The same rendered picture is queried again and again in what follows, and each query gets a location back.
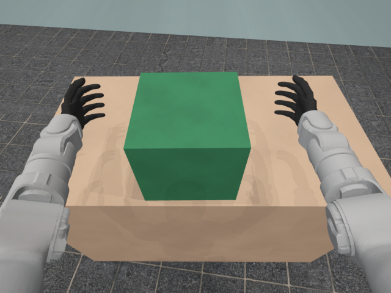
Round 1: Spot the pedestal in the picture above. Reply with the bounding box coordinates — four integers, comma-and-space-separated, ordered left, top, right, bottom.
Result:
54, 76, 391, 262

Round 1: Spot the robot left upper arm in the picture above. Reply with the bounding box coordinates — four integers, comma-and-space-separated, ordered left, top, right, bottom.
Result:
0, 199, 70, 293

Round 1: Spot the robot right upper arm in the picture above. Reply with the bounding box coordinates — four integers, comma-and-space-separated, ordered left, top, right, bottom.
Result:
326, 193, 391, 293

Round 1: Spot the left robot hand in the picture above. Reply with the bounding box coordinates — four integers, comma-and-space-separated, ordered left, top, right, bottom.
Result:
61, 78, 105, 130

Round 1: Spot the right robot hand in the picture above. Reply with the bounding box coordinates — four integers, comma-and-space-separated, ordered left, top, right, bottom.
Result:
274, 75, 317, 126

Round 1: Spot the robot left forearm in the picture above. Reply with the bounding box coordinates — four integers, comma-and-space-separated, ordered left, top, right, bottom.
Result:
0, 114, 83, 220

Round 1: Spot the carton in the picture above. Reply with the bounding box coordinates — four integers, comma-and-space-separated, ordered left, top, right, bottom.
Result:
123, 72, 251, 201

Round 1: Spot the robot right forearm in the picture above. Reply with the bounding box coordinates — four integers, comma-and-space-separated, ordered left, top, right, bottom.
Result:
298, 110, 391, 204

